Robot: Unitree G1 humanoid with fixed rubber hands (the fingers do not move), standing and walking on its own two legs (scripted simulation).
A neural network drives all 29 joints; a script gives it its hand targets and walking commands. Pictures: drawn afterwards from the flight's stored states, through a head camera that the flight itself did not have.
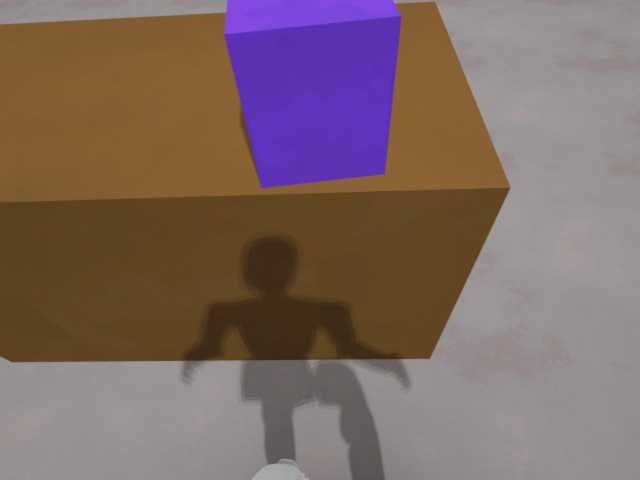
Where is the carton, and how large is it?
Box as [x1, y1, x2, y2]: [224, 0, 401, 187]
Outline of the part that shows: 228,0 224,35 261,186 267,187 384,173 401,16 393,1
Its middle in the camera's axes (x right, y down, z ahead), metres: -0.01 -0.26 +0.61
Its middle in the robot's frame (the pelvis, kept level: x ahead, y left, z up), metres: +0.67 +0.04 +0.14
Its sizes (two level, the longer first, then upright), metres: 0.210 0.200 0.250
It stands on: a pedestal, 0.76 m high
